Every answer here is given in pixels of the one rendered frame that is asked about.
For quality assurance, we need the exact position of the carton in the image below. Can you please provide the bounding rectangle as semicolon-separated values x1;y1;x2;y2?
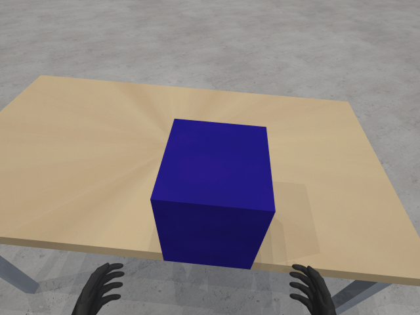
150;119;276;270

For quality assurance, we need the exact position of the table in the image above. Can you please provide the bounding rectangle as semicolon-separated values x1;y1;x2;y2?
0;75;420;315

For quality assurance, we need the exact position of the robot right hand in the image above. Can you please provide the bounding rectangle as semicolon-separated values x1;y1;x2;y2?
289;264;337;315

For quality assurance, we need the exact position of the robot left hand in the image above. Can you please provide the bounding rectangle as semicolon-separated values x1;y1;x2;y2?
72;262;125;315

